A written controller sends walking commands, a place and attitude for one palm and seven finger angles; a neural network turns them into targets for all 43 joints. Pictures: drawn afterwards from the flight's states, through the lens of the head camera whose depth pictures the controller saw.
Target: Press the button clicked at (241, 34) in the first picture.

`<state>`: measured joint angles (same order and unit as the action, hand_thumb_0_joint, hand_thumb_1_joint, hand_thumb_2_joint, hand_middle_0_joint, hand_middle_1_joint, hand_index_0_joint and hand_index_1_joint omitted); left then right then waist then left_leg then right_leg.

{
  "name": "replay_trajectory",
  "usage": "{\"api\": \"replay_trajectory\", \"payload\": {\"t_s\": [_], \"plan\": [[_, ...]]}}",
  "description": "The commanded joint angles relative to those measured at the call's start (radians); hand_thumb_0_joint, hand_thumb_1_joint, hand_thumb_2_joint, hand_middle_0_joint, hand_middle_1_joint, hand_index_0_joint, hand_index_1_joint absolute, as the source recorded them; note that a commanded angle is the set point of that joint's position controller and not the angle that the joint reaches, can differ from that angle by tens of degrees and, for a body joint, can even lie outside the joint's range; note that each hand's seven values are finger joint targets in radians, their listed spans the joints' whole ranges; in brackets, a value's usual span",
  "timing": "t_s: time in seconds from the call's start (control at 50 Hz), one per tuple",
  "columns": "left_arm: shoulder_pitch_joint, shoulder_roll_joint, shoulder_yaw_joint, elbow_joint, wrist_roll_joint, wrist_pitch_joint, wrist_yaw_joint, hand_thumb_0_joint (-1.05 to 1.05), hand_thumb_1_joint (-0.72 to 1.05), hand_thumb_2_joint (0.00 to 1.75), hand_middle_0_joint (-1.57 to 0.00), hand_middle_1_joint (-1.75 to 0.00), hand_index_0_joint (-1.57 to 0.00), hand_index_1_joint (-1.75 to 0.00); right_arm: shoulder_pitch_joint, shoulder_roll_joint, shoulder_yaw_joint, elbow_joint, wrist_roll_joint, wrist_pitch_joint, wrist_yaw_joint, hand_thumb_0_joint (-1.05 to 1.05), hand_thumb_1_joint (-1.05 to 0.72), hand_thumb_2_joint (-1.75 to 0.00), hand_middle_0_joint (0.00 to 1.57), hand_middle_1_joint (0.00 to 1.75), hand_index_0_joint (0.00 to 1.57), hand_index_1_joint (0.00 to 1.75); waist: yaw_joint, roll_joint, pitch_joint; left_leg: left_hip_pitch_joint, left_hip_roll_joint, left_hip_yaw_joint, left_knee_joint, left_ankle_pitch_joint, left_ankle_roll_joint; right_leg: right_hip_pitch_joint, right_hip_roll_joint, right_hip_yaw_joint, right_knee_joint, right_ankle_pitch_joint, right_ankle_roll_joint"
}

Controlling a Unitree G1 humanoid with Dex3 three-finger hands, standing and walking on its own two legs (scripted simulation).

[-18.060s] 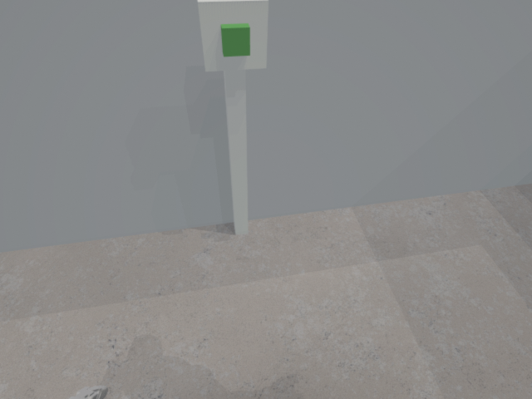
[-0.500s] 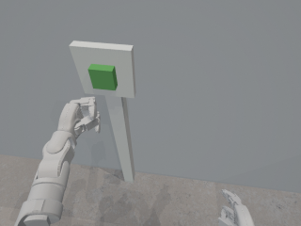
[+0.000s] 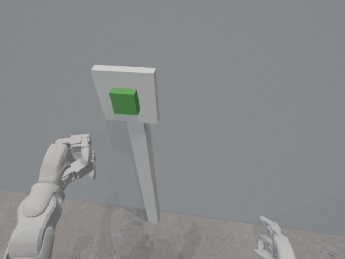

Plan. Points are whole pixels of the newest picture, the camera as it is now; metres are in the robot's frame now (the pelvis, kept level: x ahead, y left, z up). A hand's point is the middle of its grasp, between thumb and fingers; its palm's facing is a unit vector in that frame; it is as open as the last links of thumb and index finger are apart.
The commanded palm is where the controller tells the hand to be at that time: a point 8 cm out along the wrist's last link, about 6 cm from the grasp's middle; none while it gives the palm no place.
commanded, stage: draw the hand back to the body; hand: left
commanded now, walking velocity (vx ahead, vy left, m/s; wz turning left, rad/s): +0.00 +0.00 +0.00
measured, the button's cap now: (125, 101) +0.49 +0.18 +0.14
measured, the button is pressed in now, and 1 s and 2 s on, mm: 0 0 0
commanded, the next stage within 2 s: step back with the hand held close in 0.92 s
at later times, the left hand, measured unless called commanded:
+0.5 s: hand (63, 181) +0.21 +0.22 +0.15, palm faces +0.32 -0.88 -0.34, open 3.1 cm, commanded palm +0.16 +0.27 +0.18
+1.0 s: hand (49, 186) +0.19 +0.23 +0.16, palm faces +0.37 -0.85 -0.36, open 3.1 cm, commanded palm +0.14 +0.28 +0.18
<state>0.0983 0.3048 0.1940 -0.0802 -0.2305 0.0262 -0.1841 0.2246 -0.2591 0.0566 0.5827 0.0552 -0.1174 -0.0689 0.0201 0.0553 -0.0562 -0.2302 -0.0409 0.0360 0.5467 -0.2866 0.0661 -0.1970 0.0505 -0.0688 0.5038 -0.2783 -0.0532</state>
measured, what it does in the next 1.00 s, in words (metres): stands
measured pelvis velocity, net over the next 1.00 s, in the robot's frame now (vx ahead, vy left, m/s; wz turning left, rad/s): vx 0.02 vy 0.00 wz -0.01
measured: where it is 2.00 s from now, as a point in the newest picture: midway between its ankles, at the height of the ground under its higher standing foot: outside the picture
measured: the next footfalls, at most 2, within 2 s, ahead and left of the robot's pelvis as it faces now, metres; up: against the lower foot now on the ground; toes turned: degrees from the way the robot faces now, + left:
none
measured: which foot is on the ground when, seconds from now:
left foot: down 0.00-1.00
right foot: down 0.00-1.00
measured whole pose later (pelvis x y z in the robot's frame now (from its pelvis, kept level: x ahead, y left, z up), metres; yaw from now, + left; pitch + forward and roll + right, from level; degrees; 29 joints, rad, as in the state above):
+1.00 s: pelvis +0.02 +0.00 +0.01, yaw -1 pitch -4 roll -1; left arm 0.56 0.32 0.25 -0.49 -0.07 -0.08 0.11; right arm 0.20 -0.22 0.04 0.60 0.01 -0.08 -0.05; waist 0.06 0.07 0.00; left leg -0.11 -0.04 0.05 0.44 -0.27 0.07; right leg -0.07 0.06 -0.05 0.38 -0.24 -0.05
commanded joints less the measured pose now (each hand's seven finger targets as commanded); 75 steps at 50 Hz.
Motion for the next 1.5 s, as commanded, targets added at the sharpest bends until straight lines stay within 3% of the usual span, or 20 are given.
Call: {"api": "replay_trajectory", "payload": {"t_s": [0.0, 0.02, 0.14, 0.2, 0.34, 0.42, 0.5, 0.62, 0.72, 0.86, 0.96, 1.0, 1.02, 1.04, 1.08, 1.14, 1.3, 1.32, 1.4, 1.48], "plan": [[-0.061, 0.104, 0.028, -0.266, 0.082, -0.103, 0.184, 0.0, 0.9, 0.9, -1.3, -1.5, -1.3, -1.5, -0.147, -0.092, -0.044, -0.151, -0.022, -0.038, 0.001, 0.0, -0.9, -0.9, 0.2, 0.3, 0.2, 0.3, 0.007, -0.031, 0.033, 0.04, 0.06, -0.096, -0.151, 0.061, -0.032, -0.021, -0.057, 0.093, -0.148, 0.076, 0.017], [-0.068, 0.118, 0.029, -0.287, 0.091, -0.113, 0.203, 0.0, 0.9, 0.9, -1.3, -1.5, -1.3, -1.5, -0.15, -0.095, -0.047, -0.145, -0.023, -0.031, 0.003, 0.0, -0.9, -0.9, 0.2, 0.3, 0.2, 0.3, 0.005, -0.058, 0.023, 0.046, 0.061, -0.095, -0.158, 0.065, -0.028, 0.0, -0.053, 0.098, -0.162, 0.074, 0.017], [-0.074, 0.181, 0.08, -0.436, 0.134, -0.159, 0.281, 0.0, 0.9, 0.9, -1.3, -1.5, -1.3, -1.5, -0.168, -0.08, -0.046, -0.138, -0.036, -0.018, -0.002, 0.0, -0.9, -0.9, 0.2, 0.3, 0.2, 0.3, 0.006, 0.004, -0.054, 0.123, 0.056, -0.082, -0.187, 0.091, -0.025, 0.076, -0.059, 0.108, -0.193, 0.092, 0.018], [-0.015, 0.157, 0.069, -0.464, 0.146, -0.166, 0.296, 0.0, 0.9, 0.9, -1.3, -1.5, -1.3, -1.5, -0.171, -0.075, -0.043, -0.134, -0.039, -0.016, 0.001, 0.0, -0.9, -0.9, 0.2, 0.3, 0.2, 0.3, 0.011, 0.03, -0.051, 0.153, 0.057, -0.088, -0.198, 0.147, -0.033, 0.094, -0.054, 0.095, -0.189, 0.14, 0.013], [0.207, 0.135, 0.087, -0.469, 0.145, -0.165, 0.293, 0.0, 0.9, 0.9, -1.3, -1.5, -1.3, -1.5, -0.178, -0.079, -0.054, -0.135, -0.043, 0.004, 0.018, 0.0, -0.9, -0.9, 0.2, 0.3, 0.2, 0.3, 0.026, -0.036, 0.012, 0.137, 0.063, -0.087, -0.207, 0.21, -0.036, 0.112, -0.05, 0.092, -0.196, 0.178, 0.016], [0.288, 0.178, 0.145, -0.512, 0.149, -0.172, 0.294, 0.0, 0.9, 0.9, -1.3, -1.5, -1.3, -1.5, -0.18, -0.081, -0.063, -0.14, -0.043, 0.011, 0.021, 0.0, -0.9, -0.9, 0.2, 0.3, 0.2, 0.3, 0.037, -0.051, 0.01, 0.126, 0.064, -0.08, -0.193, 0.241, -0.035, 0.123, -0.048, 0.1, -0.196, 0.204, 0.016], [0.32, 0.187, 0.168, -0.596, 0.149, -0.186, 0.3, 0.0, 0.9, 0.9, -1.3, -1.5, -1.3, -1.5, -0.17, -0.074, -0.064, -0.151, -0.041, 0.005, 0.019, 0.0, -0.9, -0.9, 0.2, 0.3, 0.2, 0.3, 0.039, 0.01, -0.008, 0.139, 0.064, -0.081, -0.181, 0.27, -0.042, 0.121, -0.052, 0.101, -0.184, 0.229, 0.016], [0.419, 0.191, 0.189, -0.647, 0.15, -0.187, 0.306, 0.0, 0.9, 0.9, -1.3, -1.5, -1.3, -1.5, -0.163, -0.075, -0.068, -0.155, -0.039, -0.014, 0.015, 0.0, -0.9, -0.9, 0.2, 0.3, 0.2, 0.3, 0.044, 0.011, 0.012, 0.138, 0.067, -0.08, -0.164, 0.286, -0.045, 0.097, -0.044, 0.11, -0.192, 0.236, 0.016], [0.384, 0.161, 0.16, -0.601, 0.157, -0.183, 0.307, 0.0, 0.9, 0.9, -1.3, -1.5, -1.3, -1.5, -0.152, -0.079, -0.073, -0.143, -0.041, -0.012, 0.009, 0.0, -0.9, -0.9, 0.2, 0.3, 0.2, 0.3, 0.027, -0.024, 0.074, 0.132, 0.066, -0.078, -0.17, 0.222, -0.036, 0.049, -0.045, 0.114, -0.211, 0.174, 0.017], [0.384, 0.184, 0.181, -0.635, 0.156, -0.186, 0.316, 0.0, 0.9, 0.9, -1.3, -1.5, -1.3, -1.5, -0.152, -0.071, -0.068, -0.149, -0.045, -0.015, 0.004, 0.0, -0.9, -0.9, 0.2, 0.3, 0.2, 0.3, 0.043, 0.009, -0.008, 0.149, 0.064, -0.078, -0.165, 0.264, -0.041, 0.103, -0.052, 0.111, -0.186, 0.222, 0.017], [0.393, 0.179, 0.181, -0.64, 0.156, -0.179, 0.315, 0.0, 0.9, 0.9, -1.3, -1.5, -1.3, -1.5, -0.151, -0.07, -0.065, -0.147, -0.046, -0.014, 0.009, 0.0, -0.9, -0.9, 0.2, 0.3, 0.2, 0.3, 0.042, 0.035, 0.008, 0.141, 0.067, -0.083, -0.166, 0.294, -0.05, 0.103, -0.049, 0.109, -0.182, 0.239, 0.014], [0.405, 0.178, 0.186, -0.626, 0.155, -0.178, 0.316, 0.0, 0.9, 0.9, -1.3, -1.5, -1.3, -1.5, -0.15, -0.069, -0.066, -0.145, -0.046, -0.013, 0.011, 0.0, -0.9, -0.9, 0.2, 0.3, 0.2, 0.3, 0.044, 0.008, 0.015, 0.136, 0.07, -0.086, -0.169, 0.3, -0.054, 0.102, -0.046, 0.102, -0.176, 0.239, 0.015], [0.361, 0.196, 0.205, -0.569, 0.158, -0.172, 0.32, 0.0, 0.9, 0.9, -1.3, -1.5, -1.3, -1.5, -0.146, -0.074, -0.067, -0.129, -0.045, -0.006, 0.008, 0.0, -0.9, -0.9, 0.2, 0.3, 0.2, 0.3, 0.035, -0.027, 0.046, 0.124, 0.07, -0.085, -0.174, 0.281, -0.052, 0.088, -0.042, 0.107, -0.188, 0.223, 0.012], [0.245, 0.328, 0.344, -0.662, 0.151, -0.214, 0.318, 0.0, 0.9, 0.9, -1.3, -1.5, -1.3, -1.5, -0.139, -0.106, -0.081, -0.171, -0.037, 0.019, 0.009, 0.0, -0.9, -0.9, 0.2, 0.3, 0.2, 0.3, 0.001, -0.02, 0.098, 0.058, 0.097, -0.114, -0.155, 0.181, -0.014, -0.001, -0.103, 0.237, -0.23, 0.246, 0.018], [0.37, 0.209, 0.245, -0.539, 0.157, -0.222, 0.302, 0.0, 0.9, 0.9, -1.3, -1.5, -1.3, -1.5, -0.138, -0.088, -0.079, -0.152, -0.044, 0.044, 0.009, 0.0, -0.9, -0.9, 0.2, 0.3, 0.2, 0.3, -0.008, -0.05, 0.093, 0.086, 0.093, -0.112, -0.133, 0.153, -0.008, -0.038, -0.133, 0.25, -0.252, 0.226, 0.018], [0.41, 0.18, 0.212, -0.539, 0.161, -0.234, 0.293, 0.0, 0.9, 0.9, -1.3, -1.5, -1.3, -1.5, -0.136, -0.097, -0.087, -0.165, -0.042, 0.066, 0.016, 0.0, -0.9, -0.9, 0.2, 0.3, 0.2, 0.3, -0.01, -0.055, 0.041, 0.078, 0.108, -0.114, -0.142, 0.204, -0.011, -0.014, -0.133, 0.225, -0.215, 0.257, 0.028], [0.518, 0.271, 0.301, -0.708, 0.171, -0.258, 0.318, 0.0, 0.9, 0.9, -1.3, -1.5, -1.3, -1.5, -0.13, -0.1, -0.107, -0.224, -0.032, 0.098, 0.012, 0.0, -0.9, -0.9, 0.2, 0.3, 0.2, 0.3, -0.001, -0.009, -0.136, 0.003, 0.153, -0.143, -0.14, 0.417, -0.015, 0.113, -0.105, 0.169, -0.031, 0.419, 0.035], [0.527, 0.298, 0.329, -0.717, 0.17, -0.259, 0.323, 0.0, 0.9, 0.9, -1.3, -1.5, -1.3, -1.5, -0.137, -0.103, -0.109, -0.225, -0.033, 0.099, 0.008, 0.0, -0.9, -0.9, 0.2, 0.3, 0.2, 0.3, 0.003, 0.006, -0.149, -0.005, 0.159, -0.148, -0.139, 0.423, -0.016, 0.109, -0.099, 0.164, -0.017, 0.4, 0.037], [0.57, 0.27, 0.326, -0.709, 0.169, -0.268, 0.325, 0.0, 0.9, 0.9, -1.3, -1.5, -1.3, -1.5, -0.119, -0.099, -0.113, -0.231, -0.037, 0.096, 0.006, 0.0, -0.9, -0.9, 0.2, 0.3, 0.2, 0.3, -0.002, 0.042, -0.118, -0.075, 0.194, -0.174, -0.165, 0.411, -0.007, 0.088, -0.081, 0.159, 0.049, 0.293, 0.04], [0.556, 0.233, 0.298, -0.687, 0.18, -0.275, 0.32, 0.0, 0.9, 0.9, -1.3, -1.5, -1.3, -1.5, -0.101, -0.107, -0.116, -0.219, -0.046, 0.075, 0.006, 0.0, -0.9, -0.9, 0.2, 0.3, 0.2, 0.3, -0.006, 0.07, -0.056, -0.193, 0.251, -0.207, -0.226, 0.277, 0.021, 0.07, -0.059, 0.14, 0.145, 0.095, 0.048]]}}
